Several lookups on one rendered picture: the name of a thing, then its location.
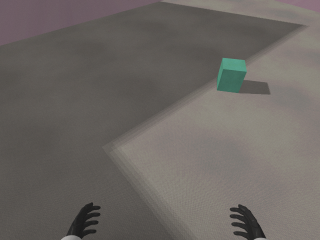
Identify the robot left hand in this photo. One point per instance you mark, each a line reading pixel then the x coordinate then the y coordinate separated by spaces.
pixel 79 224

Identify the carton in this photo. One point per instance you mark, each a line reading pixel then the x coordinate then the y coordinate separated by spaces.
pixel 231 75

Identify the robot right hand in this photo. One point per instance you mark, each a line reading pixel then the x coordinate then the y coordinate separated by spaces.
pixel 253 229

